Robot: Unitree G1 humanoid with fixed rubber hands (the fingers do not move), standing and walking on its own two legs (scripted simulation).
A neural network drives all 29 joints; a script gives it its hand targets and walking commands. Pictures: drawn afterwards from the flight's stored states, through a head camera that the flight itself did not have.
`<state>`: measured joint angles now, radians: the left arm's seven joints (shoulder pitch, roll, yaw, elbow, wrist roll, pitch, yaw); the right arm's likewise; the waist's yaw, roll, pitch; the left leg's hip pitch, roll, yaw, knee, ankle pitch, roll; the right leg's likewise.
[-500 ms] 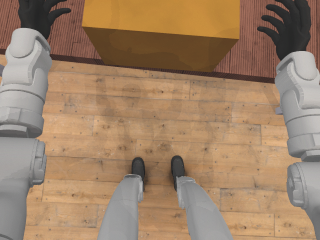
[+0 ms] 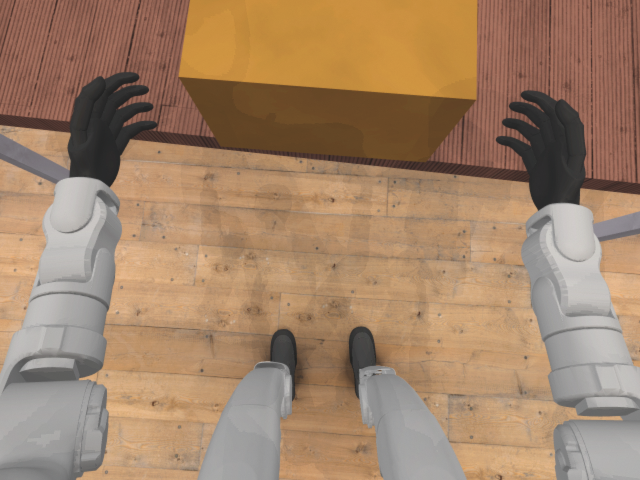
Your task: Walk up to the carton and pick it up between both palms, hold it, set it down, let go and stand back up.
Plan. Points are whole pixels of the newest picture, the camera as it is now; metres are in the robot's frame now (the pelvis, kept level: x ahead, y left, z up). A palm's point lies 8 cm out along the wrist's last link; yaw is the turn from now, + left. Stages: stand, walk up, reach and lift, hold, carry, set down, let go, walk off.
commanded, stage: set down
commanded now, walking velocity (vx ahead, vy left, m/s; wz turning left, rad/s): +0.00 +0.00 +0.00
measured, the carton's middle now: (331, 40) +0.60 +0.01 -0.06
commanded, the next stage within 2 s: let go in 1.66 s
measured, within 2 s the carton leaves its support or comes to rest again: neither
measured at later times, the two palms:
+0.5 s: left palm (104, 261) +0.31 +0.26 -0.05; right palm (544, 239) +0.35 -0.23 -0.04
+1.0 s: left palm (111, 299) +0.27 +0.25 -0.06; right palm (530, 285) +0.30 -0.22 -0.06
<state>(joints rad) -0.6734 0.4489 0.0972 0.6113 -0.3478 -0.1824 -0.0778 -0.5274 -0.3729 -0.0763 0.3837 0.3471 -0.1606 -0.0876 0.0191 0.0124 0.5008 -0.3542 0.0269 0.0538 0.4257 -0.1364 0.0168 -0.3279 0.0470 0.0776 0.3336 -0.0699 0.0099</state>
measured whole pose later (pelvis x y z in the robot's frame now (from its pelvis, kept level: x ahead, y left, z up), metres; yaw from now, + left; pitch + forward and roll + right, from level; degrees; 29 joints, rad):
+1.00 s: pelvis +0.09 -0.02 +0.00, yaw +1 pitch +6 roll -1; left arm 0.09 0.31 0.04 0.73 -0.20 -0.37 -0.12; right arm 0.01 -0.16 0.06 0.90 0.22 -0.51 -0.04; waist 0.02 -0.03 -0.02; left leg -0.28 0.04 0.03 0.46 -0.29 -0.02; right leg -0.26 0.06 0.05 0.41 -0.25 -0.03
